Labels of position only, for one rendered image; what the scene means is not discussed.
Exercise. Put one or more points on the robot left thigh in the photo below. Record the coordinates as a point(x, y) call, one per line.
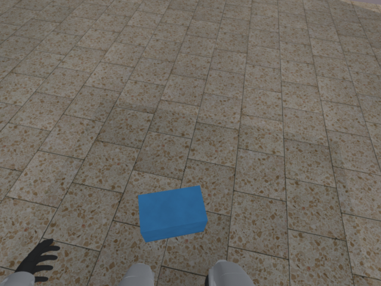
point(138, 275)

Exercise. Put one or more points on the robot thigh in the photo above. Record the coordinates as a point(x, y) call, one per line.
point(138, 275)
point(228, 274)

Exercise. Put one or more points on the left robot hand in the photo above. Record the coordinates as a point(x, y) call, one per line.
point(34, 257)

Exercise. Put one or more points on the carton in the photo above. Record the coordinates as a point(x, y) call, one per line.
point(171, 213)

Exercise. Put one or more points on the robot left forearm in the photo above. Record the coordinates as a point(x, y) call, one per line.
point(19, 279)

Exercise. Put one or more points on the robot right thigh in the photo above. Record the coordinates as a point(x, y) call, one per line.
point(228, 274)

